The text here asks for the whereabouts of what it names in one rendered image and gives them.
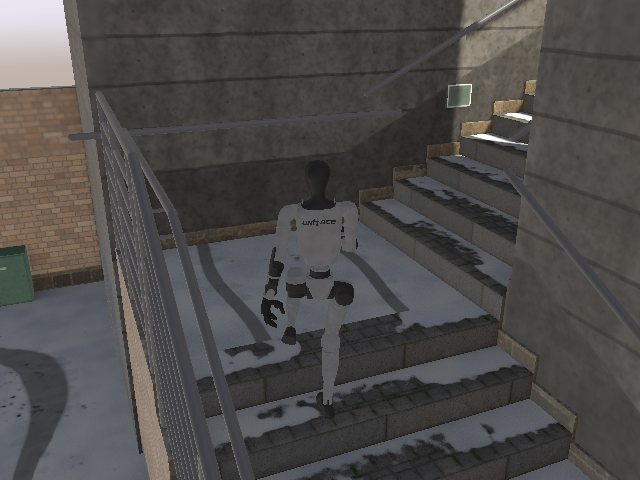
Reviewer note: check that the robot left upper arm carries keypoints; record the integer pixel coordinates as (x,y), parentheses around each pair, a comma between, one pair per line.
(283,230)

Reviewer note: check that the left robot shin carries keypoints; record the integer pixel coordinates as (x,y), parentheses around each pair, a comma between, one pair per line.
(292,308)

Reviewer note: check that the robot left hand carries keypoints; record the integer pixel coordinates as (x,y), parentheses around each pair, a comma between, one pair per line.
(265,310)

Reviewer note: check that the robot right forearm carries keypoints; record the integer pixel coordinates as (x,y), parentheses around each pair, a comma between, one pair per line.
(343,235)

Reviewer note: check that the robot left foot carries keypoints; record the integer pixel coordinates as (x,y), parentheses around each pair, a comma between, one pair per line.
(289,336)

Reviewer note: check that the robot right upper arm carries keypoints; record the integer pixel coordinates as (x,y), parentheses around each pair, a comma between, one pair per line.
(350,213)

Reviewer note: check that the robot left forearm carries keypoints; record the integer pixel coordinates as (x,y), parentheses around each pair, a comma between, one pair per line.
(273,277)

